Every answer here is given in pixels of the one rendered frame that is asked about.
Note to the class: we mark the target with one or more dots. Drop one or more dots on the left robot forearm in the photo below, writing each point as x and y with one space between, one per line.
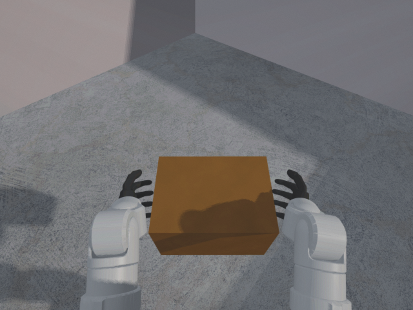
113 253

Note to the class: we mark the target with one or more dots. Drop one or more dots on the robot right hand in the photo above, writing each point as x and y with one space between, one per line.
299 190

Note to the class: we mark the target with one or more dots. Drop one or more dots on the carton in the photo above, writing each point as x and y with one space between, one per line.
213 205

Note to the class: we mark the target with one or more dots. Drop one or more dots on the right robot forearm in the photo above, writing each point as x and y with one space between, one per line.
320 242

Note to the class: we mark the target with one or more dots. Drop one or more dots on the robot left hand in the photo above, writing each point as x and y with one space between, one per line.
129 188

